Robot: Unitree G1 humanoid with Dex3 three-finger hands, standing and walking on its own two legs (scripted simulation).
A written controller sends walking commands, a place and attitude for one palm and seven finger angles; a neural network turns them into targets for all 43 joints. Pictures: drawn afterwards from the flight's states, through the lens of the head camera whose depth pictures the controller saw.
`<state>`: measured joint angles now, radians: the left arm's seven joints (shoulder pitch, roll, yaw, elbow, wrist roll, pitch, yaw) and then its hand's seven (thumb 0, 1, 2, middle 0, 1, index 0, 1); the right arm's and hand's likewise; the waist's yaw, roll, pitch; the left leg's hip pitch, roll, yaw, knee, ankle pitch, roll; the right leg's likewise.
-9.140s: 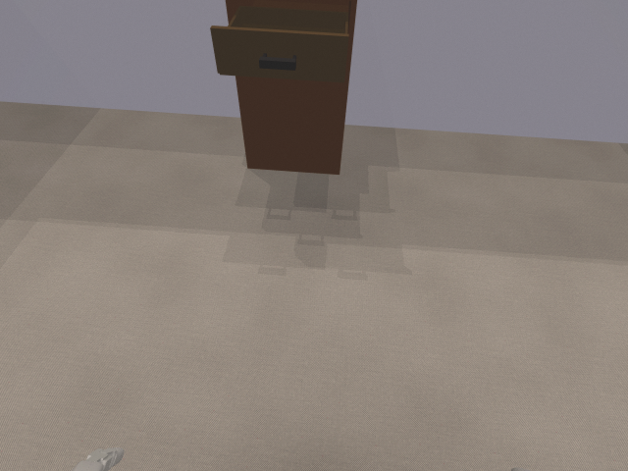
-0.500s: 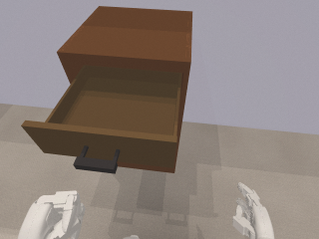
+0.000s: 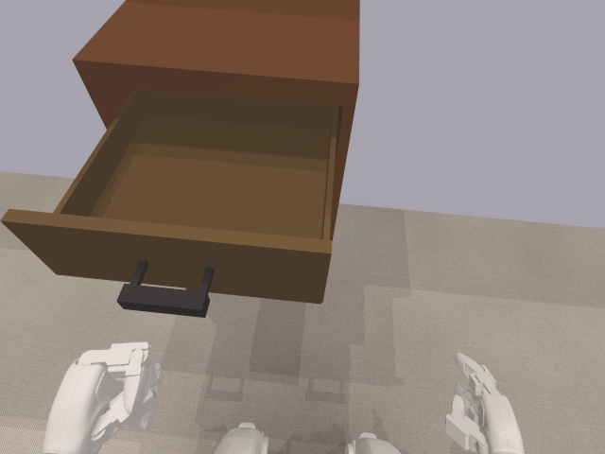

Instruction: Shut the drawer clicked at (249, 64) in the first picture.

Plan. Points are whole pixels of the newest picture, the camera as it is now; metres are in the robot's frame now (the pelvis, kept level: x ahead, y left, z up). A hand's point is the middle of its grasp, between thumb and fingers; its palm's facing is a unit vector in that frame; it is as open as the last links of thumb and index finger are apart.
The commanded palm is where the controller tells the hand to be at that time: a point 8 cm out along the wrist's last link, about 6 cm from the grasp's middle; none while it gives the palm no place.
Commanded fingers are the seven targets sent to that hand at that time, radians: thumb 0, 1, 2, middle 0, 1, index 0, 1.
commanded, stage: bring the fist close to the handle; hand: left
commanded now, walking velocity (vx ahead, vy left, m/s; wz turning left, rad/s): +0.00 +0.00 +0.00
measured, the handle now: (170, 285) +0.33 +0.20 +0.02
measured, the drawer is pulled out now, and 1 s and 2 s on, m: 0.29 0.29 0.21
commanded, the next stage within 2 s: push the drawer shut in 0.80 s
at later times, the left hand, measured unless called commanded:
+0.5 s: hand (177, 365) +0.23 +0.17 +0.01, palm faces -0.07 -1.00 -0.03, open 3.3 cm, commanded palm +0.20 +0.22 +0.02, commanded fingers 0.00 0.90 0.90 -1.40 -1.60 -1.40 -1.60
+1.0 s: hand (180, 366) +0.22 +0.16 +0.01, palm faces -0.05 -1.00 -0.06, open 3.3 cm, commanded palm +0.21 +0.22 +0.02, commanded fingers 0.00 0.90 0.90 -1.40 -1.60 -1.40 -1.60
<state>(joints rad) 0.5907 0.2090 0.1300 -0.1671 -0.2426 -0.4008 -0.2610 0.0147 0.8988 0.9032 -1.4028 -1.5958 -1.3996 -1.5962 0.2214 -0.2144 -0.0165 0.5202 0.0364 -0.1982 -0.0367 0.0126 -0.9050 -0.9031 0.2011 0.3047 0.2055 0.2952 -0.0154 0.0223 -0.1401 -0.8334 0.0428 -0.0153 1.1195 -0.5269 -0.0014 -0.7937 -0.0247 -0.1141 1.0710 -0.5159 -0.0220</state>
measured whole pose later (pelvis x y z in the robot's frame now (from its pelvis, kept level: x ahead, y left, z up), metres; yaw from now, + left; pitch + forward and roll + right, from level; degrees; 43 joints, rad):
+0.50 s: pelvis -0.01 +0.01 -0.03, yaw -1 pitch +19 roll -3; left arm 0.39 0.21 0.09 -0.07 -0.20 -0.40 -0.20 0.02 0.90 0.90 -1.40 -1.60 -1.40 -1.60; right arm 0.21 -0.22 0.01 0.49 0.01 -0.14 -0.02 0.01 -0.90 -0.90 0.20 0.30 0.21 0.30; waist -0.03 0.02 -0.16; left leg -1.04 0.04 -0.01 1.27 -0.58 0.02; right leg -1.00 -0.03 -0.10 1.22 -0.56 -0.01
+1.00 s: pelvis +0.00 +0.01 -0.03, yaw -1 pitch +20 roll -3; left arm 0.43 0.21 0.07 -0.11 -0.19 -0.41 -0.16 0.01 0.90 0.90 -1.40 -1.60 -1.40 -1.60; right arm 0.21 -0.23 0.01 0.46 0.02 -0.10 -0.02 0.01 -0.91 -0.90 0.20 0.30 0.21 0.30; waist -0.03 0.02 -0.17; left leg -1.04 0.04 -0.02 1.27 -0.58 0.01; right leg -1.00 -0.03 -0.11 1.22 -0.57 -0.02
